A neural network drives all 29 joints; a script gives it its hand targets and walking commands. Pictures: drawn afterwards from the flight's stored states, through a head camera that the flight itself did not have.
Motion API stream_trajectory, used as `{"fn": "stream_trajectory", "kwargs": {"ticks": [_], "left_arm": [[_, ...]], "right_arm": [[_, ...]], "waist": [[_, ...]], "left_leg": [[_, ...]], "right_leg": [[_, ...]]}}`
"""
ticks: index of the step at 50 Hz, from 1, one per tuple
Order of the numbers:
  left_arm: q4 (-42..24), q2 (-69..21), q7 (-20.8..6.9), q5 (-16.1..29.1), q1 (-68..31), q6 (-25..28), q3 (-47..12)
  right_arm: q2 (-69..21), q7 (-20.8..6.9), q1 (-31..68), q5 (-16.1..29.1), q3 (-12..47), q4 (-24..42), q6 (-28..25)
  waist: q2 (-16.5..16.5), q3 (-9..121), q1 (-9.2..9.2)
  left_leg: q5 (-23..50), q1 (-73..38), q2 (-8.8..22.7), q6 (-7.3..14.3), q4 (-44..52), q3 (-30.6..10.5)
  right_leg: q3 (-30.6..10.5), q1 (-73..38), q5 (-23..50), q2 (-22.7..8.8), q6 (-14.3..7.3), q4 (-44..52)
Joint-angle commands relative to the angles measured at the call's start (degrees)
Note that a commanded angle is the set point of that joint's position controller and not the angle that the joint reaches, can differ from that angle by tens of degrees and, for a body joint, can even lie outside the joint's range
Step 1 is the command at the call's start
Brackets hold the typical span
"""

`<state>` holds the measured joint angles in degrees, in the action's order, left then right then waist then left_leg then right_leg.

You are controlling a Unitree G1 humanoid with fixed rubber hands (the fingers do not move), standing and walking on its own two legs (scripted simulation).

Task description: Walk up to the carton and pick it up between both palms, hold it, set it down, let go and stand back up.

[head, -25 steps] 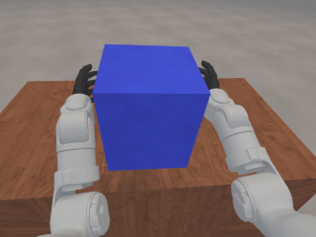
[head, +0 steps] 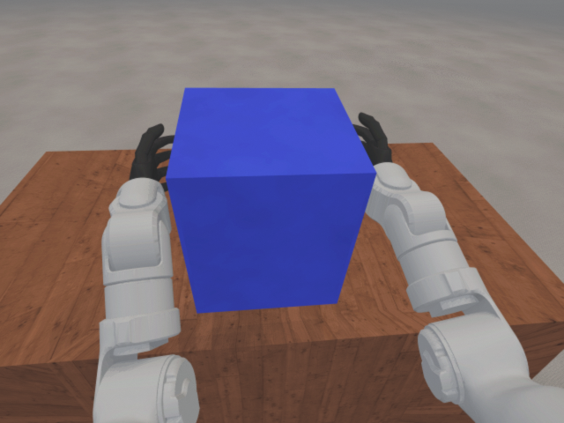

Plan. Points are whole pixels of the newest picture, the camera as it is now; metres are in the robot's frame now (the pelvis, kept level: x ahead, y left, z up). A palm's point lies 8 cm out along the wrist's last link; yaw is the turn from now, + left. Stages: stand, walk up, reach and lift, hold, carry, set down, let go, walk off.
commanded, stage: hold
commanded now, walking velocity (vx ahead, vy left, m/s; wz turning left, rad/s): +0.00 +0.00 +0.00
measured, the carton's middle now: (265, 201) +0.37 +0.00 +0.17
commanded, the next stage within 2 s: none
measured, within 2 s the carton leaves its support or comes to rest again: neither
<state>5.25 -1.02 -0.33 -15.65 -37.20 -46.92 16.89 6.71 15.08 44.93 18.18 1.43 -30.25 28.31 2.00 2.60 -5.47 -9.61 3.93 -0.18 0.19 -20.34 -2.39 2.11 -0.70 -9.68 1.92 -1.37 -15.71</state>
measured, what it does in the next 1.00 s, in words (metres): stands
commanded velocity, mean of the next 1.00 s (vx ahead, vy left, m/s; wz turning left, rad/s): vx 0.00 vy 0.00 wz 0.00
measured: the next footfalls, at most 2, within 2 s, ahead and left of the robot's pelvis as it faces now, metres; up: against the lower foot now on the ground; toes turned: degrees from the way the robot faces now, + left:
none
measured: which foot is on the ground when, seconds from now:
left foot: down 0.00-1.00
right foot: down 0.00-1.00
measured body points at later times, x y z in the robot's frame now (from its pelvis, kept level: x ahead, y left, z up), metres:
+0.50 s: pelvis -0.01 +0.00 +0.00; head -0.07 +0.03 +0.44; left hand +0.37 +0.16 +0.23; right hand +0.38 -0.14 +0.24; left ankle +0.02 +0.11 -0.75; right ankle +0.00 -0.10 -0.75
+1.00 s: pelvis -0.01 -0.01 +0.00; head -0.07 +0.02 +0.44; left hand +0.37 +0.16 +0.23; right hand +0.38 -0.15 +0.23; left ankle +0.02 +0.11 -0.75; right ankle +0.00 -0.10 -0.75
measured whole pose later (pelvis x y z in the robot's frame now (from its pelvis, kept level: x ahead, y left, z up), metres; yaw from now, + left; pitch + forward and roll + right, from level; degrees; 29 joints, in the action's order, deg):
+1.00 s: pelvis -0.01 -0.01 +0.00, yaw +0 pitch -7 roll -1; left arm 7.4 -0.1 -0.8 -15.3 -39.6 -47.0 18.0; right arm 6.0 15.5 46.3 18.0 0.4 -31.7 28.1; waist 2.9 2.0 -4.1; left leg -8.9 4.1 0.1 -0.2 -20.0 -2.6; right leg 2.0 -0.1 -9.5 2.3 -1.8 -16.3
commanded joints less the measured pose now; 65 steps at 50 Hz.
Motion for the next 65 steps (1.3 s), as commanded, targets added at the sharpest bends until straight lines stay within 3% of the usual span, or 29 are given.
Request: {"fn": "stream_trajectory", "kwargs": {"ticks": [1, 2, 3, 7, 12, 21, 27, 31, 38, 49, 65], "left_arm": [[-7.8, -33.3, -7.1, 10.3, -43.3, 4.9, -30.8], [-9.3, -33.2, -6.7, 10.5, -46.3, 5.3, -30.5], [-7.9, -32.9, -6.4, 10.4, -46.2, 5.2, -30.4], [-5.0, -32.7, -6.6, 9.6, -45.3, 4.9, -28.8], [-3.0, -33.3, -6.9, 9.8, -46.1, 5.0, -28.7], [-2.7, -34.3, -7.1, 10.6, -48.8, 5.9, -29.6], [-5.4, -34.4, -6.4, 11.3, -47.5, 6.2, -30.7], [-6.0, -33.3, -6.6, 10.6, -44.2, 5.6, -29.4], [-7.1, -32.3, -7.6, 9.5, -42.9, 4.7, -28.3], [-4.7, -33.5, -6.9, 10.2, -46.4, 5.1, -30.0], [-4.9, -33.6, -7.2, 10.4, -45.0, 5.3, -29.2]], "right_arm": [[-39.1, -6.3, 45.8, 5.9, 19.4, 20.6, -3.6], [-41.2, -6.4, 49.6, 7.1, 21.3, 22.4, -4.1], [-40.9, -6.3, 49.0, 6.9, 20.9, 21.0, -3.8], [-40.4, -6.4, 49.0, 5.9, 19.5, 19.0, -3.8], [-39.5, -6.8, 48.6, 4.4, 17.0, 15.9, -4.0], [-39.6, -7.0, 48.8, 4.0, 15.1, 13.4, -4.3], [-40.3, -6.3, 48.9, 6.2, 18.0, 17.2, -4.5], [-39.9, -5.6, 47.6, 7.4, 20.0, 19.2, -4.1], [-39.4, -5.4, 46.3, 7.3, 20.4, 20.1, -3.5], [-40.1, -6.3, 48.1, 5.1, 17.7, 17.7, -3.7], [-39.4, -6.0, 48.0, 6.0, 18.4, 18.2, -3.9]], "waist": [[-3.8, 23.9, 0.12], [-3.1, 25.5, 2.76], [-2.6, 24.3, 2.19], [-2.5, 22.6, 2.72], [-3.5, 22.5, 1.36], [-6.1, 23.2, -0.48], [-5.6, 26.0, 0.17], [-3.5, 25.4, 1.07], [-2.1, 23.0, 1.48], [-4.6, 22.7, 0.8], [-3.5, 24.3, 0.81]], "left_leg": [[16.2, -10.4, -1.8, -1.8, 0.1, 0.9], [17.8, -11.1, -1.7, -1.5, -0.4, 0.9], [17.6, -11.4, -1.5, -1.4, -0.4, 1.0], [14.0, -10.0, -1.4, -0.6, 0.7, 1.5], [10.8, -9.3, -1.3, -0.9, 1.5, 1.7], [10.8, -8.4, -1.5, -2.1, 1.4, 1.2], [17.7, -10.7, -1.7, -2.6, -0.7, 0.6], [20.6, -11.6, -2.0, -2.2, -1.3, 0.7], [19.2, -11.3, -2.0, -1.8, -0.3, 1.2], [12.0, -9.3, -1.7, -1.4, 1.0, 1.4], [17.2, -10.8, -1.7, -2.0, 0.0, 1.1]], "right_leg": [[0.2, -0.9, 13.0, 1.8, 4.8, 0.7], [0.6, -1.6, 12.4, 2.0, 4.6, 0.4], [0.5, -0.9, 11.8, 2.1, 4.5, 0.7], [0.2, 0.5, 8.1, 1.8, 4.2, 1.3], [0.2, 1.0, 5.1, 1.6, 3.9, 1.7], [0.4, 0.2, 6.2, 1.2, 3.8, 1.2], [0.7, -1.4, 12.1, 1.8, 4.4, 0.2], [0.4, -3.2, 16.0, 1.9, 5.0, 0.0], [0.3, -2.8, 14.8, 1.9, 5.0, 0.7], [0.3, 0.4, 7.2, 1.3, 4.2, 1.3], [0.6, -1.5, 11.4, 2.0, 4.4, 0.9]]}}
